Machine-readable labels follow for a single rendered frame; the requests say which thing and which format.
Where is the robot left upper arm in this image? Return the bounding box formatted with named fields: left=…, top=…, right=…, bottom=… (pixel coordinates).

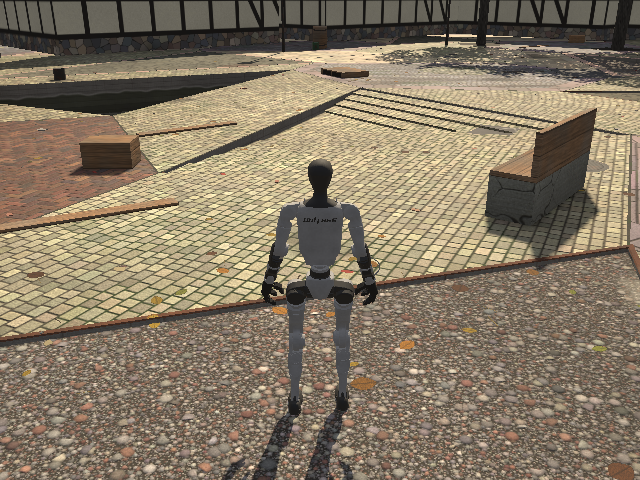
left=273, top=202, right=299, bottom=257

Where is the robot right hand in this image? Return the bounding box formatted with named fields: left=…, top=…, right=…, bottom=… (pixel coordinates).
left=355, top=281, right=378, bottom=305

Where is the robot left thigh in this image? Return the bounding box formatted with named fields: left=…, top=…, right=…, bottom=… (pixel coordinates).
left=286, top=279, right=306, bottom=351

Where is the right robot forearm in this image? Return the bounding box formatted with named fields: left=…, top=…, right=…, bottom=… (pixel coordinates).
left=357, top=243, right=376, bottom=285

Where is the robot right upper arm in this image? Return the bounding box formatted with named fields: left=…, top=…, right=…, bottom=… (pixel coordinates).
left=341, top=202, right=367, bottom=258

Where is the robot thigh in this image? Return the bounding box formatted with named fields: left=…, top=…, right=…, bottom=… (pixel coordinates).
left=333, top=278, right=354, bottom=348
left=286, top=279, right=306, bottom=351

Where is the left robot forearm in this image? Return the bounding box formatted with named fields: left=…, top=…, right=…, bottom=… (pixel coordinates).
left=264, top=242, right=283, bottom=284

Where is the robot right thigh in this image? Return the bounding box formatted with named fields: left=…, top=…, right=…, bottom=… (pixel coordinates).
left=333, top=278, right=354, bottom=348

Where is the robot left hand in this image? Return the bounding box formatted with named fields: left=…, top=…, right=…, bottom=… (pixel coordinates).
left=261, top=281, right=284, bottom=305

